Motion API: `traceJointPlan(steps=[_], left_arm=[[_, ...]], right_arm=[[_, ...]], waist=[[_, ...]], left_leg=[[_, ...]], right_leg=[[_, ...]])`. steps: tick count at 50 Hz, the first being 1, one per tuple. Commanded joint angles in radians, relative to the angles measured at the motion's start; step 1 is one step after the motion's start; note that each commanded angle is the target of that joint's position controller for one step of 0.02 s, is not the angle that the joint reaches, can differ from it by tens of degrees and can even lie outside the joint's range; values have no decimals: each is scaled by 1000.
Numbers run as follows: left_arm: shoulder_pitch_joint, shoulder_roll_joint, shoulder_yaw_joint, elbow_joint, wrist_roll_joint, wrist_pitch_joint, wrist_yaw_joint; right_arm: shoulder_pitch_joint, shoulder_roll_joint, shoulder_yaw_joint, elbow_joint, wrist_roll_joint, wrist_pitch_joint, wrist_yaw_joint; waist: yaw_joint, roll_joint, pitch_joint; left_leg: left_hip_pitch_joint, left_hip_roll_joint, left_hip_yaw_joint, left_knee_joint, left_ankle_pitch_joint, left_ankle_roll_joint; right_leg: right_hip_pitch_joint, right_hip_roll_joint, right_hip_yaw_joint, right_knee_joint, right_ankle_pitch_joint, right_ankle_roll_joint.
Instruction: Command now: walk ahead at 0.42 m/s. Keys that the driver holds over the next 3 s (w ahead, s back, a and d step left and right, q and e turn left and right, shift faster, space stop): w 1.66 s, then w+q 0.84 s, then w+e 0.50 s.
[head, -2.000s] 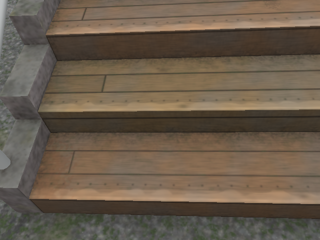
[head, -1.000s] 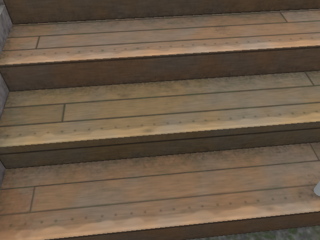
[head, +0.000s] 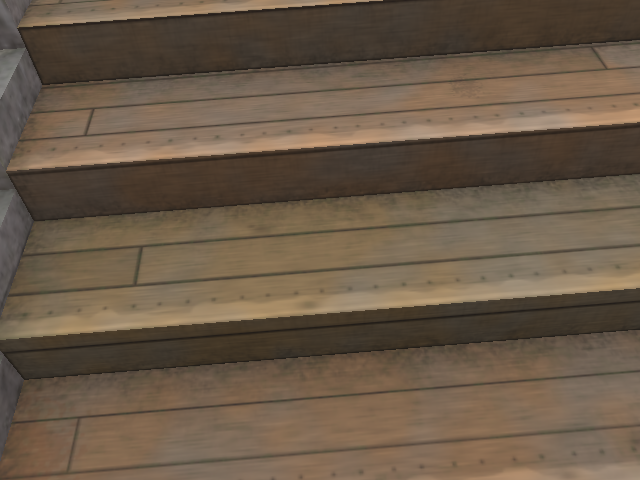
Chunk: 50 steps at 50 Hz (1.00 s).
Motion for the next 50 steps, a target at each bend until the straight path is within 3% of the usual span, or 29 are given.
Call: traceJointPlan(steps=[1, 5, 6, 8, 10, 12, 13, 14, 15, 16, 18, 22, 27, 31, 32, 33, 34, 35, 36, 37, 38, 39, 40, 41, 42, 43, 45, 48, 50], left_arm=[[27, 135, 18, -34, 3, 3, 10], [28, 178, 26, -47, 2, 10, 31], [65, 186, 29, -35, 5, 15, 30], [51, 175, 32, -37, -12, 15, 30], [0, 177, 33, -49, -17, 28, 37], [-41, 178, 30, -65, -10, 44, 40], [-66, 174, 25, -82, -4, 42, 32], [-68, 48, -10, -113, 35, 20, 17], [77, 21, -14, -75, -23, -7, 7], [29, 86, -2, -79, -47, -22, -4], [-108, 82, 2, -128, -48, -16, 0], [-89, -29, -31, -184, -31, 35, 3], [-308, -124, -104, -352, -31, 34, 26], [-512, -116, -148, -517, -3, -10, 1], [-556, -134, -168, -555, 23, -8, -8], [-610, -125, -171, -589, 23, -6, -7], [-585, -97, -158, -582, -2, -14, -11], [-521, -67, -139, -570, -14, -19, -6], [-389, 8, -101, -535, -19, -18, -9], [-239, 60, -72, -496, -14, -11, -23], [-98, 119, -45, -438, 1, -4, -34], [59, 208, -11, -336, 41, 9, -39], [192, 251, 10, -248, 54, 42, -19], [135, 151, -7, -217, 47, 47, 3], [34, 40, -42, -174, 18, 41, -6], [6, -51, -62, -108, 19, 39, -22], [-49, -170, -80, -41, 47, 35, -48], [-124, -129, -74, -41, 45, 31, -54], [-62, -90, -82, -9, 60, 11, -45]], right_arm=[[-96, -31, -6, -79, -13, -15, 12], [-285, 18, 21, -160, -8, -12, 6], [-238, 22, 25, -143, -6, -3, 5], [-233, -18, 18, -154, 2, 3, 7], [-157, -60, -1, -146, -15, 5, 11], [84, -101, -39, -73, -22, -1, 14], [269, -131, -59, -16, -19, 4, 9], [323, -206, -61, 10, -18, 17, 1], [321, -199, -58, 8, -39, 16, 4], [238, -122, -45, 6, -26, 15, 6], [133, -6, -5, -1, -35, 19, 22], [136, 45, 32, 52, -45, 39, 27], [334, 47, 56, 117, -52, 48, -11], [397, 43, 72, 111, -14, 65, -52], [416, 8, 59, 104, -10, 65, -68], [464, -3, 52, 127, 9, 63, -77], [413, 2, 60, 120, 26, 51, -73], [475, -29, 60, 136, 4, 42, -61], [462, -88, 49, 127, -20, 45, -57], [394, -149, 28, 122, -33, 61, -55], [328, -156, 14, 96, -45, 63, -61], [380, -36, 26, 52, -54, 38, -43], [378, 62, 32, 71, -71, 8, 6], [327, 84, 17, 47, -40, -17, 53], [127, 119, 30, -74, -18, -19, 68], [-3, 142, 46, -167, -14, -14, 62], [84, 206, 77, -185, -8, 8, 49], [157, 206, 107, -182, 13, 28, 37], [89, 194, 110, -197, -16, 50, 14]], waist=[[6, -117, 67], [41, -114, 108], [36, -156, 78], [8, -157, 86], [-61, -158, 35], [-182, -157, -99], [-255, -117, -181], [-197, 222, -184], [-143, 257, -297], [-125, 96, -134], [-79, -39, 34], [13, 18, 95], [-37, 36, 131], [-57, -32, 80], [-62, -39, 15], [-80, -6, -3], [-34, 8, -35], [1, 134, -170], [79, 238, -246], [182, 322, -284], [237, 312, -339], [196, -93, -455], [183, -386, -518], [146, -230, -388], [82, -155, -111], [42, -78, 23], [-76, -15, 38], [-156, -23, 69], [-129, -93, 37]], left_leg=[[-244, 46, 10, -65, 100, -36], [-65, -20, 78, -388, 227, -67], [-16, -34, 92, -363, 208, -66], [-16, -21, 49, -404, 206, -31], [22, -38, 47, -407, 124, 28], [327, -94, 85, -510, 184, 77], [618, -33, 7, -539, 214, 100], [763, 209, -349, -600, 370, 138], [851, 369, -779, -787, 88, 320], [733, 346, -717, -839, -166, 305], [490, 262, -490, -867, -228, 242], [182, 165, -248, -866, -125, 182], [279, 214, -241, -850, -4, 180], [244, 132, -145, -886, 52, 124], [161, 173, -150, -1039, 157, 158], [193, 174, -127, -1105, 265, 161], [189, 130, -48, -1078, 637, 141], [277, 155, -32, -970, 1275, 158], [490, 162, -12, -798, 1757, 138], [681, 189, -17, -619, 1897, 113], [662, 193, -38, -422, 1851, 107], [276, 65, -50, -84, 1395, 91], [24, -180, -194, 323, 111, 64], [-151, -190, -376, 730, 29, 73], [-344, -156, -292, 879, 16, 101], [-469, -124, -217, 992, 28, 132], [-519, -106, -238, 1137, 126, 175], [-599, -74, -205, 920, 201, 130], [-589, -82, -78, 943, 306, 66]], right_leg=[[115, -232, 175, -152, 402, -127], [-53, -180, 84, -192, 424, -123], [-32, -207, 89, -174, 427, -132], [14, -245, 96, -145, 478, -122], [107, -292, 103, -18, 775, -103], [58, -222, 41, 285, 970, -69], [-153, -168, 32, 531, 802, -39], [-450, -12, -4, 943, -147, 5], [-649, 55, 178, 1211, -309, 8], [-772, -16, 166, 1292, -241, 0], [-855, -99, 69, 1413, -129, -4], [-956, -153, 48, 1580, -87, 10], [-1421, -112, 72, 1966, -128, 44], [-1354, -151, -64, 1504, 48, 72], [-1103, -175, -120, 1330, 60, 58], [-950, -172, -145, 1174, 37, 49], [-699, -120, -212, 976, 15, 13], [-489, -6, -280, 1008, -3, -7], [-449, 45, -248, 932, -97, -40], [-446, 47, -172, 737, -120, -73], [-307, -1, 10, 644, -122, -121], [46, -228, 479, 460, -44, -261], [213, -390, 1018, 33, -114, -356], [90, -434, 1065, -24, -307, -294], [-126, -396, 847, 10, -347, -231], [-254, -352, 619, 43, -284, -182], [-358, -251, 305, 85, -33, -75], [-451, -181, 40, 49, 15, -51], [-505, -168, -3, 0, 56, -91]])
